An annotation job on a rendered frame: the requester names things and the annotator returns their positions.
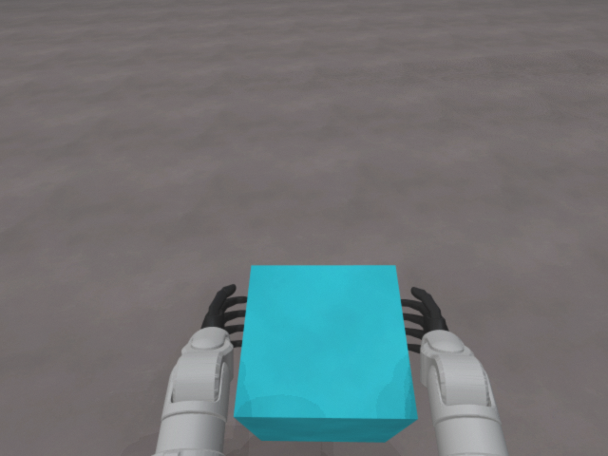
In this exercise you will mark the left robot hand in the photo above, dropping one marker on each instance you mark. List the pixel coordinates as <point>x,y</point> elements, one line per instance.
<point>216,316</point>

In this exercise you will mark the right robot forearm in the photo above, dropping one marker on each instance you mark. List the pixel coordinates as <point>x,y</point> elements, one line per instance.
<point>463,408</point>

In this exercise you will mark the carton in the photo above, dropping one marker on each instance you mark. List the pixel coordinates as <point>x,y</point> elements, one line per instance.
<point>324,355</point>

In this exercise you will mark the right robot hand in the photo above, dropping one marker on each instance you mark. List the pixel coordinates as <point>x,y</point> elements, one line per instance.
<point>430,321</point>

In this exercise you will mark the left robot forearm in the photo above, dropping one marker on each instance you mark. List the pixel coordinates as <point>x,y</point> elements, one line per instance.
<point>196,402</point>

